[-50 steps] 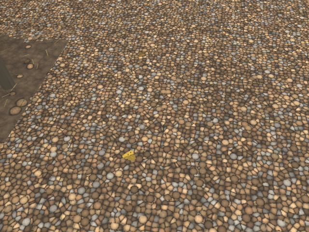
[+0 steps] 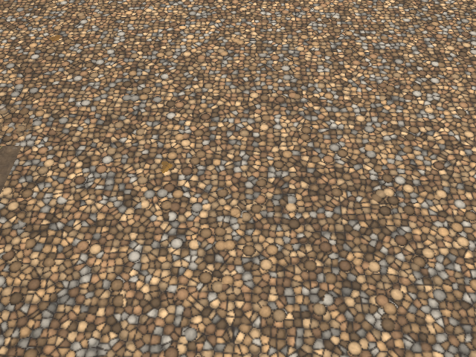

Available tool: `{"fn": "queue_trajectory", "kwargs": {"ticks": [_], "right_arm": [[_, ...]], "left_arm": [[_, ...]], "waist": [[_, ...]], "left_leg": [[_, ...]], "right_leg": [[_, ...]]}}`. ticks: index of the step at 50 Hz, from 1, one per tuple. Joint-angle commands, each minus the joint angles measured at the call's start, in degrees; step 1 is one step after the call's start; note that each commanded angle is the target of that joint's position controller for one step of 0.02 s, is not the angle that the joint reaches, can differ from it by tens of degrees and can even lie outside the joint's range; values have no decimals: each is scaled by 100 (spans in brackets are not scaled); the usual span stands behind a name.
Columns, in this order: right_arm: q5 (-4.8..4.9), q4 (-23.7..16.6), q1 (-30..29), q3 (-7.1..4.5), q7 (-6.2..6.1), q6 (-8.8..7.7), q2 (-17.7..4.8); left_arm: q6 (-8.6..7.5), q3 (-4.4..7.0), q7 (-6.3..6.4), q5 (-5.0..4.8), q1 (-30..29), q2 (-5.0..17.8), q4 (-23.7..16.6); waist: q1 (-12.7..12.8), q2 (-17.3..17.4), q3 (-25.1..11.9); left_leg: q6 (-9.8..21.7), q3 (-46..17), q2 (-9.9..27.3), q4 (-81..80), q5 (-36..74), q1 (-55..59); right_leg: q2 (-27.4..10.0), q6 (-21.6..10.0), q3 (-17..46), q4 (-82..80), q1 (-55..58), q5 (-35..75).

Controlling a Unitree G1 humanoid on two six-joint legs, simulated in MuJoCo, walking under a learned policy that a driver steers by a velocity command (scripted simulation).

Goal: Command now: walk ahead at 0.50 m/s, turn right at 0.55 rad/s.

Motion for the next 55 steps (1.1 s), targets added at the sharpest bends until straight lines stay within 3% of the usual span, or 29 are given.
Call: {"fn": "queue_trajectory", "kwargs": {"ticks": [1, 3, 6, 10, 15, 17, 19, 20, 21, 22, 23, 24, 25, 26, 28, 33, 36, 37, 38, 39, 40, 43, 48, 55], "right_arm": [[-50, -725, -346, -128, 21, -186, -687], [-201, -672, -55, -107, 32, 42, -603], [-191, -787, -340, -93, 81, 185, -522], [-122, -967, -917, -33, 78, 191, -414], [-45, -1040, -1344, 1, 40, 147, -480], [-64, -949, -1138, -22, 8, 97, -578], [-94, -674, -424, -74, -54, 8, -688], [-124, -537, 14, -92, -89, -90, -778], [-162, -559, 408, -130, -117, -145, -1154], [3, -525, 316, -161, -79, -30, -1194], [119, -594, 85, -71, -16, 36, -844], [97, -629, -315, 16, -15, 63, -571], [39, -656, -640, 89, -40, 107, -402], [14, -627, -784, 120, -83, 132, -374], [-47, -499, -824, 110, -92, 162, -476], [-35, -232, -621, 40, -78, 253, -713], [18, -148, -720, 22, -92, 383, -713], [23, -87, -611, 25, -89, 402, -659], [37, -72, -541, 27, -71, 409, -587], [103, -38, -482, 31, -51, 431, -447], [73, 76, -482, 44, -33, 426, -417], [11, 349, -239, 29, -26, 370, -452], [26, 618, -266, 77, -57, 340, -341], [23, 942, -116, 118, -105, 344, -248]], "left_arm": [[-39, 236, 141, -95, 910, 791, 68], [-145, 180, 129, -124, 758, 694, 10], [-256, 202, 109, -113, 928, 843, 72], [-242, 155, 113, -118, 1276, 792, 196], [-152, 76, 207, -51, 1527, 706, 307], [-130, 64, 249, -11, 1435, 724, 319], [-156, 66, 287, -69, 1192, 790, 316], [-199, 38, 279, -131, 1130, 745, 287], [-247, -54, 280, -177, 1457, 439, 139], [-130, -38, 304, -274, 2282, 305, 369], [-6, 2, 323, -74, 2105, 613, 557], [54, 5, 297, 3, 1718, 569, 559], [107, -20, 270, 14, 1496, 481, 541], [182, -39, 241, 22, 1359, 422, 546], [296, -97, 225, 19, 1503, 289, 707], [389, -173, 294, -33, 1138, 228, 889], [324, -216, 299, -12, 1217, 163, 1089], [274, -235, 311, 32, 1156, 210, 1091], [206, -242, 333, 90, 1159, 338, 1085], [169, -238, 325, -10, 921, 432, 1146], [97, -299, 317, -35, 786, 235, 1165], [-22, -302, 350, -80, 732, 273, 1270], [1, -328, 358, -69, 1062, 115, 1493], [-8, -353, 376, -78, 1167, 41, 1663]], "waist": [[184, 222, -360], [-45, 29, -419], [-56, -36, -291], [167, -302, -366], [458, -525, -494], [362, -562, -479], [-17, -464, -564], [-230, -176, -799], [-144, 654, -1464], [93, 1428, -2119], [130, 578, -1790], [174, 294, -1161], [263, 207, -837], [318, 411, -608], [402, 665, -618], [199, 751, -665], [310, 595, -409], [284, 409, -264], [201, 145, -194], [-19, -504, 136], [-50, -564, 104], [-144, -444, -61], [16, -124, -13], [42, -32, -41]], "left_leg": [[2, -711, 363, 122, 368, -2281], [-140, -674, 374, -269, 362, -1701], [-308, -473, 341, -1001, 749, -1804], [-302, -275, 145, -2127, 1601, -1701], [-66, -259, -150, -3137, 2025, -1455], [84, -336, -262, -3517, 1742, -1087], [290, -364, -368, -4392, 2016, -247], [417, -624, -24, -4828, 3515, 627], [842, -1842, 1365, -4365, 6614, 1856], [1867, -2988, 2286, -4354, 7904, 2328], [1863, -2949, 2067, -4638, 6551, 1702], [1659, -2473, 1727, -4922, 5289, 1088], [1418, -2106, 1429, -5219, 4335, 625], [1249, -1782, 1190, -5462, 3782, 237], [1056, -1322, 826, -5551, 3278, -107], [1008, -1522, 797, -5757, 1056, -74], [690, -1563, 677, -5843, -303, -616], [461, -1574, 628, -5861, -564, -803], [272, -1475, 478, -5641, -409, -821], [176, -1002, 52, -5505, 152, -334], [168, -919, 14, -5196, 836, 443], [250, -980, 135, -5084, 1341, 910], [227, -1018, 167, -5238, 1265, 468], [211, -1009, 178, -5195, 1488, 512]], "right_leg": [[-1846, -1094, 2715, -1970, 2005, 1489], [-1598, -1068, 2326, -2097, 1437, 2097], [-1292, -943, 1935, -2202, 1214, 2525], [-1037, -431, 1367, -1786, 1441, 4563], [-1128, -154, 1434, -1389, 2102, 4761], [-1245, -120, 1598, -1064, 2206, 4841], [-1175, 31, 1692, -356, 2210, 4863], [-913, 178, 1583, 326, 1915, 4099], [-428, 348, 1308, 1595, 1151, 1332], [319, 486, 1047, 2677, 457, -2392], [110, 485, 1317, 3032, 343, -2414], [-27, 539, 1353, 3020, 248, -2112], [-184, 609, 1328, 2707, 305, -1868], [-306, 695, 1261, 2314, 484, -1655], [-273, 814, 953, 1672, 963, -1472], [-394, 791, 661, 316, 1218, -1081], [-418, 611, 566, -824, 1767, -307], [-621, 526, 876, -1208, 1854, -130], [-1057, 413, 1426, -1565, 1757, -381], [-1192, 279, 1702, -1776, 711, -1087], [-1258, 336, 1792, -2075, 196, -1355], [-1080, 510, 1539, -2093, 291, -855], [-1016, 420, 1378, -1868, 834, -353], [-1012, 397, 1306, -1808, 987, -57]]}}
